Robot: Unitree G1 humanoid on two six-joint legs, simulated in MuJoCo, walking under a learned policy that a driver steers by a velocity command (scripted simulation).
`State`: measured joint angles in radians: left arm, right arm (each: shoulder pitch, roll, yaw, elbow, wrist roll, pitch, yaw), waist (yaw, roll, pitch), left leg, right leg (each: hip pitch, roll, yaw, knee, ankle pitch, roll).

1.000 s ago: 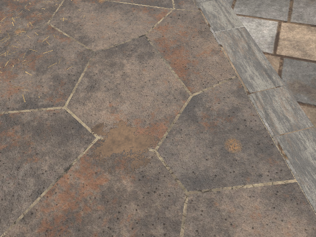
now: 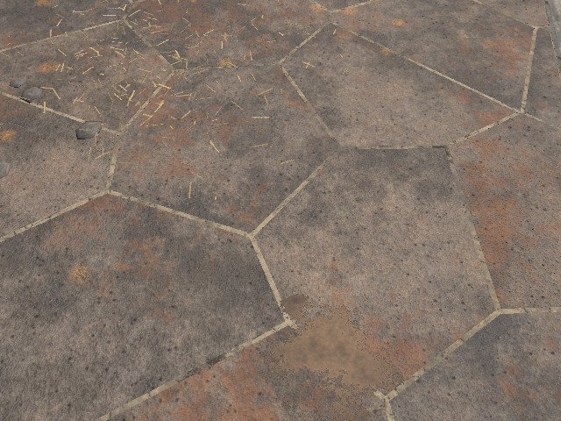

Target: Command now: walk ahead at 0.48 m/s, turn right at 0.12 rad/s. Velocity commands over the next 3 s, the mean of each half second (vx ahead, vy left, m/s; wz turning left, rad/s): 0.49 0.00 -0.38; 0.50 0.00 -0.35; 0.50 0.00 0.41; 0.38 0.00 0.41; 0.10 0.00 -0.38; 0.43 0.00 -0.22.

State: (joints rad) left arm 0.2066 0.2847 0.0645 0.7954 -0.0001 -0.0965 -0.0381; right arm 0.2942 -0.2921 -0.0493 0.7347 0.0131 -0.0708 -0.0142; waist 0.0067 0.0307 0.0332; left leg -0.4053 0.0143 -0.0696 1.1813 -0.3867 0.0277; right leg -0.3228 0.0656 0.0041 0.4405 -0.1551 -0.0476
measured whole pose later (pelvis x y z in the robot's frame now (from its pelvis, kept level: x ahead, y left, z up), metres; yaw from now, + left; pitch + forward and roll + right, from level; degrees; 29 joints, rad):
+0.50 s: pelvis +0.26 +0.04 +0.01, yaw -15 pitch +1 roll +1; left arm 0.24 0.33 0.08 0.71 -0.03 -0.03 -0.01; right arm 0.30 -0.26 -0.06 0.72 -0.01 -0.10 0.00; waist -0.03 -0.05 0.01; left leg -0.18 0.00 0.09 0.37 -0.21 0.02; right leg -0.61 -0.06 0.06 1.13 -0.27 0.01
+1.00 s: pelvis +0.49 -0.12 +0.01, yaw -26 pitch +1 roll -1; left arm 0.25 0.26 0.05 0.74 0.01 -0.08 -0.04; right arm 0.23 -0.31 -0.06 0.75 0.03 -0.07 0.00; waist 0.01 0.04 0.05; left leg -0.61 0.13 -0.05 1.14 -0.26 -0.01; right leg -0.21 0.08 -0.07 0.39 -0.19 -0.10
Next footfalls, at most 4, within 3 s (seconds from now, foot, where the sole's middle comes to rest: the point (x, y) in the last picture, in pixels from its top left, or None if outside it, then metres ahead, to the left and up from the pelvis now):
0.28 left None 0.32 0.14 -0.77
0.78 right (385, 401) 0.51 -0.20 -0.77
1.34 left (343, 266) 0.88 -0.13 -0.77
1.82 right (417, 200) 1.11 -0.37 -0.77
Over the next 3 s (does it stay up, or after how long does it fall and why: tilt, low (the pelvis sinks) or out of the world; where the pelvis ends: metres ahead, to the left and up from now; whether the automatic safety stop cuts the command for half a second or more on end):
stays up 1.19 -0.39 0.01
